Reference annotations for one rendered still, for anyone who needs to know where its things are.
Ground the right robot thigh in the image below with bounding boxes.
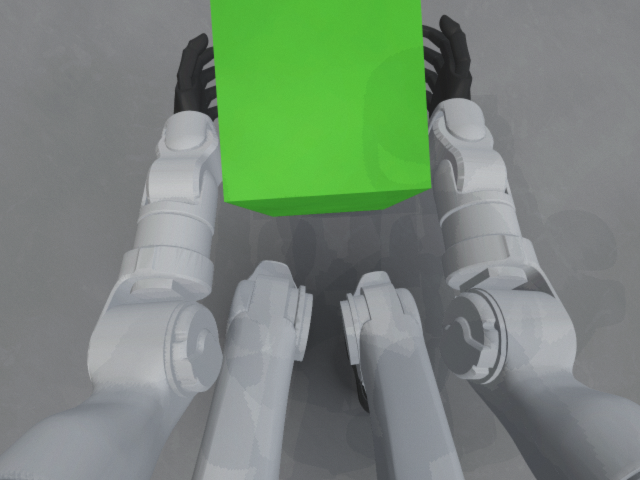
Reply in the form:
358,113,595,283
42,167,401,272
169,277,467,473
340,282,465,480

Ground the left robot upper arm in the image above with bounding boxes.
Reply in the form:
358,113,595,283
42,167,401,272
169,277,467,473
0,300,223,480

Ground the robot right hand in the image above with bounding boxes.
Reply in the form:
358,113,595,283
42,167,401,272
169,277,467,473
422,15,472,119

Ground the robot right forearm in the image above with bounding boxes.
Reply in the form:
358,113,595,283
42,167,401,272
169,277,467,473
428,98,577,348

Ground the robot left shin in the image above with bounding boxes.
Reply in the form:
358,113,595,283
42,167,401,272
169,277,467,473
225,260,297,338

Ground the robot left hand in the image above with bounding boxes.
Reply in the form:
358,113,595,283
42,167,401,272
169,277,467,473
174,33,218,122

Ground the right robot upper arm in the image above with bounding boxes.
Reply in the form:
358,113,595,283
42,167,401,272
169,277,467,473
439,288,640,480

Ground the robot left forearm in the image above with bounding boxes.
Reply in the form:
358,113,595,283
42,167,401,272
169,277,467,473
87,111,223,382

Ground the carton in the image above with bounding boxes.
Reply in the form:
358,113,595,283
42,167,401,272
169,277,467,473
210,0,431,217

